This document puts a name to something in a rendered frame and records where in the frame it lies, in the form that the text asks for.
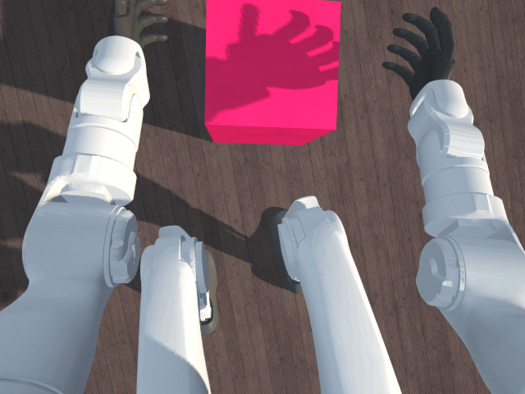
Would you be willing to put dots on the robot foot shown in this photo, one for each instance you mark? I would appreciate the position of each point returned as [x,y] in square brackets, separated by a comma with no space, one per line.
[209,324]
[292,285]

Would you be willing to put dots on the robot right forearm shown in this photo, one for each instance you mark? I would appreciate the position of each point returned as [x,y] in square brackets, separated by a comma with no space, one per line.
[454,173]

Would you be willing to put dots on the left robot hand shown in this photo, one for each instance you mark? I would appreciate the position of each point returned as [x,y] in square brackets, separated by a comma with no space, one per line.
[124,20]

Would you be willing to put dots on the robot right foot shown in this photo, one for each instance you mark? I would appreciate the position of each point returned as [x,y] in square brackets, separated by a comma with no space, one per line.
[292,285]

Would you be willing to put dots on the right robot hand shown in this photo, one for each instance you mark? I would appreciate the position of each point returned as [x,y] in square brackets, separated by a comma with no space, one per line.
[436,61]

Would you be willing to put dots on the carton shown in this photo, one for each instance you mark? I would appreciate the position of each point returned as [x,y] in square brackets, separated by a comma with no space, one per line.
[271,70]

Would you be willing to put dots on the right robot upper arm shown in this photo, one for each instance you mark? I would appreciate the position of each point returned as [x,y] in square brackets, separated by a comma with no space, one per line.
[478,284]

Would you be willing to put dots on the robot left forearm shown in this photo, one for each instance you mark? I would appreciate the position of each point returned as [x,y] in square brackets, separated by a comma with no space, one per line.
[96,166]

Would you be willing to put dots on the robot left foot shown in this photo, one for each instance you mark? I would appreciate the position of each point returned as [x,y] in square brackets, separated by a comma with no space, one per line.
[209,324]

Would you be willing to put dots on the left robot upper arm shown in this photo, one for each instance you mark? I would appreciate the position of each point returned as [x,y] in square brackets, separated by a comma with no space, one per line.
[75,255]

